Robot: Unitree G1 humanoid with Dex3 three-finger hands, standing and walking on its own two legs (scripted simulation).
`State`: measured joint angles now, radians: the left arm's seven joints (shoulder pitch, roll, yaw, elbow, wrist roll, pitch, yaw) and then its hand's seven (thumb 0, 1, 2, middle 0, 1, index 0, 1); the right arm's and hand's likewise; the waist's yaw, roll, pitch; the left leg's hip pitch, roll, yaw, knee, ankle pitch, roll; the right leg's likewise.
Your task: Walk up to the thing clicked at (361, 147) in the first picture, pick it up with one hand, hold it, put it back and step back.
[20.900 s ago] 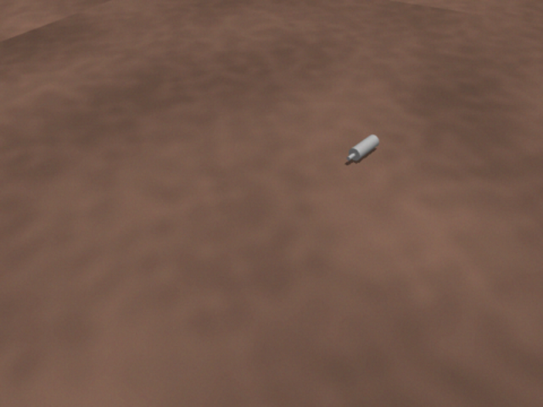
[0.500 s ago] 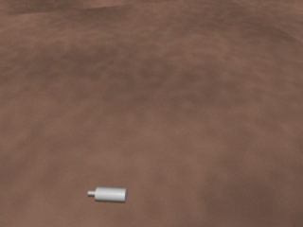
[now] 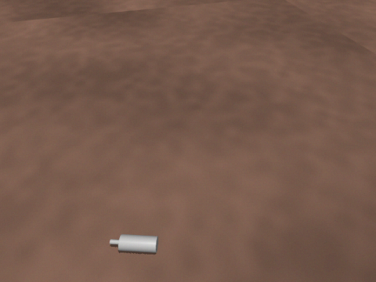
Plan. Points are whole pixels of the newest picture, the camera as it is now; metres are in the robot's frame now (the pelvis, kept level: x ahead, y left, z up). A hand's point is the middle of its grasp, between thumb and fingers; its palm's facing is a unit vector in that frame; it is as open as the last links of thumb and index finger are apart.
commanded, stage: stand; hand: left
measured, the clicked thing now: (133, 242) +0.44 +0.30 -0.74
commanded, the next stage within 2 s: none
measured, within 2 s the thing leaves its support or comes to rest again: neither
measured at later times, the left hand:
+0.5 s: hand out of the picture +0.07 +0.25 -0.16, palm faces -0.02 -0.94 -0.35, open 7.4 cm
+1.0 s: hand out of the picture +0.06 +0.25 -0.16, palm faces -0.02 -0.94 -0.35, open 7.4 cm
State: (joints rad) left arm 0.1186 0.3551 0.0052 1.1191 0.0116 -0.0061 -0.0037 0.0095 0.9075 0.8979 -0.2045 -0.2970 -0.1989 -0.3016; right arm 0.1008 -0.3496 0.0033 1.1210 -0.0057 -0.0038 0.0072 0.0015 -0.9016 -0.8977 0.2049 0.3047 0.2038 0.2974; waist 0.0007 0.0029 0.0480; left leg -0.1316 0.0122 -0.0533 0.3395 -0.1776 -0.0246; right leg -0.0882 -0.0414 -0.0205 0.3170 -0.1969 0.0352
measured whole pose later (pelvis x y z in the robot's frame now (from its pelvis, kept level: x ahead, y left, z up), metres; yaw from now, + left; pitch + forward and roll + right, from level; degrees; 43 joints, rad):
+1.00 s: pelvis +0.00 +0.00 +0.00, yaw +0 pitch -2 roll +0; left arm 0.13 0.36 0.01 1.12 0.01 0.00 0.00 0.01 0.91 0.90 -0.20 -0.30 -0.20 -0.30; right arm 0.12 -0.35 0.00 1.12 -0.01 0.00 0.01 0.00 -0.90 -0.90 0.20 0.30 0.20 0.30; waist 0.00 0.01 0.05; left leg -0.13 0.02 -0.05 0.34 -0.18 -0.03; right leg -0.09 -0.04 -0.02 0.33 -0.20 0.03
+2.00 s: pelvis +0.00 +0.00 +0.00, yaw +0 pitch -2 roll +0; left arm 0.14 0.36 0.01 1.11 0.01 0.00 0.00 0.01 0.91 0.90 -0.20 -0.30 -0.20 -0.30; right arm 0.12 -0.35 0.00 1.12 -0.01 -0.01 0.00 0.00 -0.90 -0.90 0.20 0.30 0.20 0.30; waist 0.00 0.00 0.06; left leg -0.13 0.02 -0.05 0.34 -0.18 -0.03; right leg -0.09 -0.04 -0.01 0.32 -0.20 0.03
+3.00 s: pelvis +0.00 +0.00 +0.00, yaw +0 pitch -2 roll +0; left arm 0.14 0.35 0.01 1.11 0.01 0.00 0.00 0.01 0.91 0.90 -0.20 -0.30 -0.20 -0.30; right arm 0.12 -0.35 0.00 1.11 -0.01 0.00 0.01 0.00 -0.90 -0.90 0.20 0.30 0.20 0.30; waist 0.00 0.01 0.05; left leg -0.12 0.02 -0.05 0.34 -0.18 -0.03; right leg -0.09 -0.03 -0.02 0.33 -0.20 0.03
